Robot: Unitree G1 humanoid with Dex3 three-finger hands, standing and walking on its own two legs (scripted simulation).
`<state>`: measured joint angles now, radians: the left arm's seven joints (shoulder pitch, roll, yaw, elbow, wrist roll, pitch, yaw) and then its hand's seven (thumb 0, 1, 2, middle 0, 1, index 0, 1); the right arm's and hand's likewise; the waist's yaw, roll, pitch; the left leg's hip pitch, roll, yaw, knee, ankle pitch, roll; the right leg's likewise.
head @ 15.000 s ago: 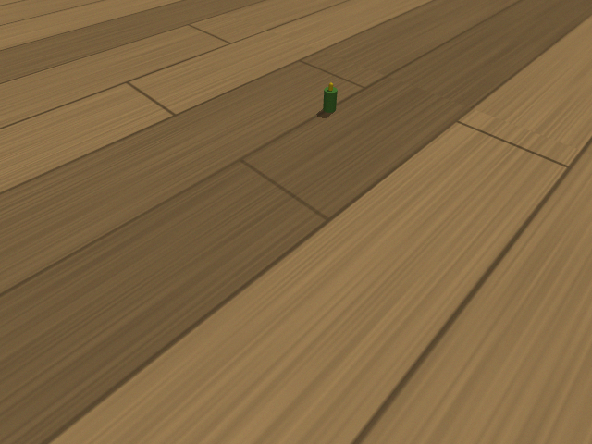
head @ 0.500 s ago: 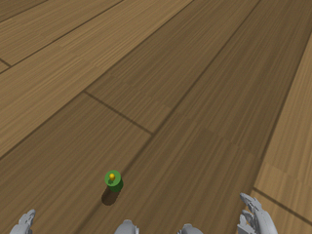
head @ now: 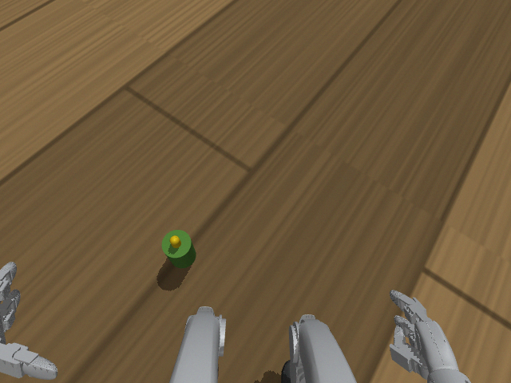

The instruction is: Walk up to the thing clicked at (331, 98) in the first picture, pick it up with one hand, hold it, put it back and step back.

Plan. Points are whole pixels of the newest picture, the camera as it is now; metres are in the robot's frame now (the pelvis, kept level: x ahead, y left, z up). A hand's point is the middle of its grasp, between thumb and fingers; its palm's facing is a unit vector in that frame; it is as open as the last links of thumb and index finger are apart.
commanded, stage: go down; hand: left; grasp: from the side
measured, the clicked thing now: (178, 248) +0.46 +0.23 -0.50
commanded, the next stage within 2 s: approach in 1.78 s
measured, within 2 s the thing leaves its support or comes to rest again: neither
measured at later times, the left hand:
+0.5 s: hand (49, 272) +0.31 +0.38 -0.15, palm faces +0.22 -0.96 -0.18, open 17.5 cm
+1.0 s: hand (53, 260) +0.34 +0.40 -0.19, palm faces +0.23 -0.97 -0.12, open 17.5 cm
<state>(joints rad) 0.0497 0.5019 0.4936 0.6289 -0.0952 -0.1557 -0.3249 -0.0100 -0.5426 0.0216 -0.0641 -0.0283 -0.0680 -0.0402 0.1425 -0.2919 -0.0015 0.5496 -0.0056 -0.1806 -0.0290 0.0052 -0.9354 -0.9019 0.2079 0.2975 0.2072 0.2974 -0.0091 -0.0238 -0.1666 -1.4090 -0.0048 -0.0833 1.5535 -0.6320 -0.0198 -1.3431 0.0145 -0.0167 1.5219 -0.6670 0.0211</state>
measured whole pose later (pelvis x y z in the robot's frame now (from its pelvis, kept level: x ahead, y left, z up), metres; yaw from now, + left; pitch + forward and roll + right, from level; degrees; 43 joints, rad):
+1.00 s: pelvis -0.06 +0.00 -0.19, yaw -5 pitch +32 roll -7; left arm -0.55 0.85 0.84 1.06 -0.15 -0.37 -0.62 -0.02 -0.55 0.06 -0.04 -0.07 -0.05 -0.08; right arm 0.10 -0.35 0.09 0.67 -0.04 -0.15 -0.01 0.00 -0.91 -0.90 0.21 0.30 0.21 0.30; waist -0.06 -0.04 -0.11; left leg -2.08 -0.01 -0.14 2.19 -0.67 -0.04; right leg -2.00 0.05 -0.05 2.14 -0.70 0.03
